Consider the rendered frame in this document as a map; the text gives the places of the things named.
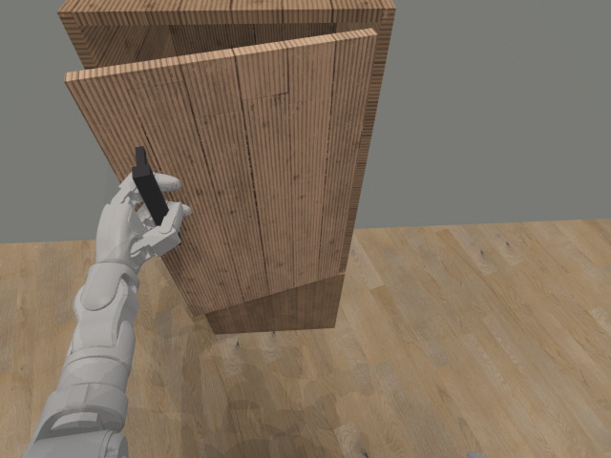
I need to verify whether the left robot forearm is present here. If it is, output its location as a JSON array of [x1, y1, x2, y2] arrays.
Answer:
[[22, 261, 140, 458]]

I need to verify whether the cupboard door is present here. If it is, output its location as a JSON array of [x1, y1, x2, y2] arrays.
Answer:
[[64, 28, 378, 317]]

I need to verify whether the robot left upper arm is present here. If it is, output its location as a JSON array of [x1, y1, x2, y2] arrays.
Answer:
[[26, 429, 129, 458]]

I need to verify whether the handle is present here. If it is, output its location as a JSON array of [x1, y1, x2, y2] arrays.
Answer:
[[132, 146, 181, 245]]

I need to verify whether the left robot hand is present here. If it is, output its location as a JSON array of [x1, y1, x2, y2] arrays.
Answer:
[[95, 172, 192, 275]]

